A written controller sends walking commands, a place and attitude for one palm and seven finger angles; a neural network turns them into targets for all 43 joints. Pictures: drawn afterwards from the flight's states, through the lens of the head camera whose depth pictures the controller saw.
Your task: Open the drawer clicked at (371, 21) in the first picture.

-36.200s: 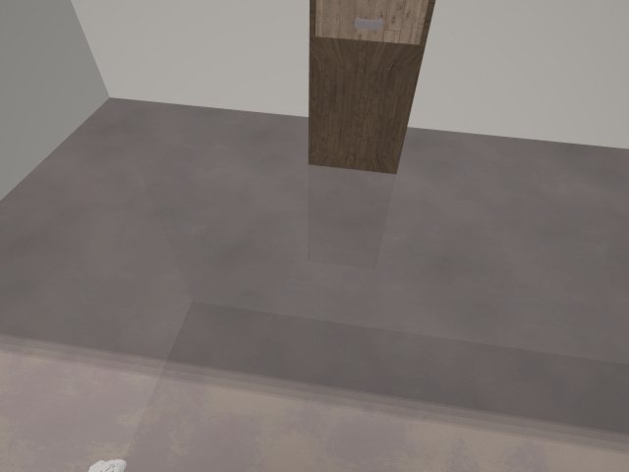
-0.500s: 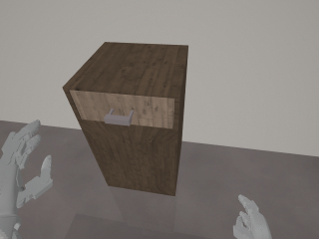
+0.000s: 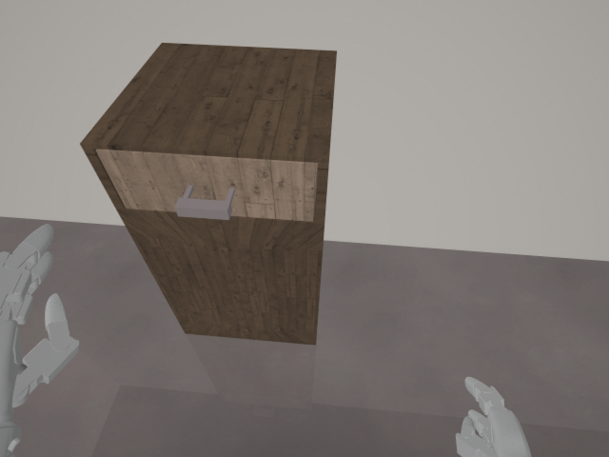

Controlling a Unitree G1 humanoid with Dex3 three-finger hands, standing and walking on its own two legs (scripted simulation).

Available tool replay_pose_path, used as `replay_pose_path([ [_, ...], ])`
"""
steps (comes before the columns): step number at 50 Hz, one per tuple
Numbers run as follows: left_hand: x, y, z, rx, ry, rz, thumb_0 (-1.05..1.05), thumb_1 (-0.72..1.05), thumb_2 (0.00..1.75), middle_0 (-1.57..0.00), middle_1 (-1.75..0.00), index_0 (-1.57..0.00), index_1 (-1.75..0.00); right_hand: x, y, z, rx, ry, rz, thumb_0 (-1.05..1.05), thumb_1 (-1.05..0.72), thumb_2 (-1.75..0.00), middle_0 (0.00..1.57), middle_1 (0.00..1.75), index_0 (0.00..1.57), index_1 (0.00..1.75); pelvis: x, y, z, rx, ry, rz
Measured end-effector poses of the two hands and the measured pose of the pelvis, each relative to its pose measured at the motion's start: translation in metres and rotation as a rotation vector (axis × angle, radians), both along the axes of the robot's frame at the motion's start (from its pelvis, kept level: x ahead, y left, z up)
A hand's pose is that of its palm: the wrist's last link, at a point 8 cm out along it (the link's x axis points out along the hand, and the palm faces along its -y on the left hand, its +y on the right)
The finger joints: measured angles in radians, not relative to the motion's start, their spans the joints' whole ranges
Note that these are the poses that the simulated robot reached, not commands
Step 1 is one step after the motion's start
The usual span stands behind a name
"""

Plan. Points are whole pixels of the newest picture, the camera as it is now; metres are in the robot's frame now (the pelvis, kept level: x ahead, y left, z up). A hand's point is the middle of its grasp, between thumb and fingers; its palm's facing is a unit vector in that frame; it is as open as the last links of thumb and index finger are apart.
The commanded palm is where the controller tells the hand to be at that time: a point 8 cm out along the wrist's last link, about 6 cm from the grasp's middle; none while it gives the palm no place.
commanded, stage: step back with the hand held close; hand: left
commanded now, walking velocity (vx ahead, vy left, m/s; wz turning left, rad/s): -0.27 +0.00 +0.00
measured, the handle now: (207, 200) +0.57 +0.23 -0.04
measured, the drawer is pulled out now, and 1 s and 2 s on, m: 0.00 0.00 0.00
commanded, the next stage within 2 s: stop stepping back and stand still in 1.34 s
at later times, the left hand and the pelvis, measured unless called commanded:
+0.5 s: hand (5, 435) +0.12 +0.24 +0.15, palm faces +0.38 -0.82 -0.42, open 7.4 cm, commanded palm +0.06 +0.29 +0.18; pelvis -0.07 +0.01 -0.01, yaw +1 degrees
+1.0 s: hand out of the picture +0.07 +0.24 +0.16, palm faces +0.39 -0.79 -0.48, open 7.4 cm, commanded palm -0.01 +0.29 +0.18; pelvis -0.12 +0.00 -0.02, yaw +4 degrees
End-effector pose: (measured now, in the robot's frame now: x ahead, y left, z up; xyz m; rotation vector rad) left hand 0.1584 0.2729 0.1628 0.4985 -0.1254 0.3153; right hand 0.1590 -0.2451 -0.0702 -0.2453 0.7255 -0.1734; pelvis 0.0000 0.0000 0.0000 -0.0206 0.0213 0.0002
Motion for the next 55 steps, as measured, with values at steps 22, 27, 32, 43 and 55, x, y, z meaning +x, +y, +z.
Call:
replay_pose_path([
  [22,-0.072,0.011,0.005,0.033,-0.138,-0.02,0.02,0.89,0.9,-0.21,-0.3,-0.21,-0.3,-0.061,0.025,-0.002,0.02,-0.062,0.045,0.01,-0.9,-0.9,0.2,0.3,0.2,0.3,-0.063,0.008,-0.013,-0.005,0.007,0.002],
  [27,-0.083,0.011,0.009,0.045,-0.161,-0.017,0.02,0.89,0.9,-0.21,-0.3,-0.21,-0.3,-0.08,0.023,-0.006,0.011,-0.04,0.04,0.01,-0.9,-0.9,0.2,0.3,0.21,0.3,-0.074,0.008,-0.013,-0.009,0.007,0.014],
  [32,-0.092,0.01,0.011,0.092,-0.169,-0.022,0.01,0.89,0.9,-0.21,-0.3,-0.21,-0.3,-0.092,0.017,-0.012,0.015,-0.039,0.031,0.01,-0.9,-0.9,0.2,0.3,0.21,0.3,-0.083,0.005,-0.017,0.001,-0.002,0.025],
  [43,-0.111,0.006,0.012,0.072,-0.189,-0.032,0.01,0.89,0.9,-0.21,-0.3,-0.21,-0.3,-0.109,0.007,-0.016,-0.002,0.002,0.02,0.01,-0.9,-0.9,0.2,0.3,0.2,0.3,-0.107,0.005,-0.018,0.013,0.013,0.03],
  [55,-0.147,-0.003,0.006,0.064,-0.145,0.027,0.01,0.89,0.9,-0.21,-0.3,-0.21,-0.3,-0.125,0.017,-0.024,0.03,-0.039,0.081,0.01,-0.9,-0.9,0.2,0.3,0.2,0.3,-0.131,-0.012,-0.022,0.0,0.047,0.014],
])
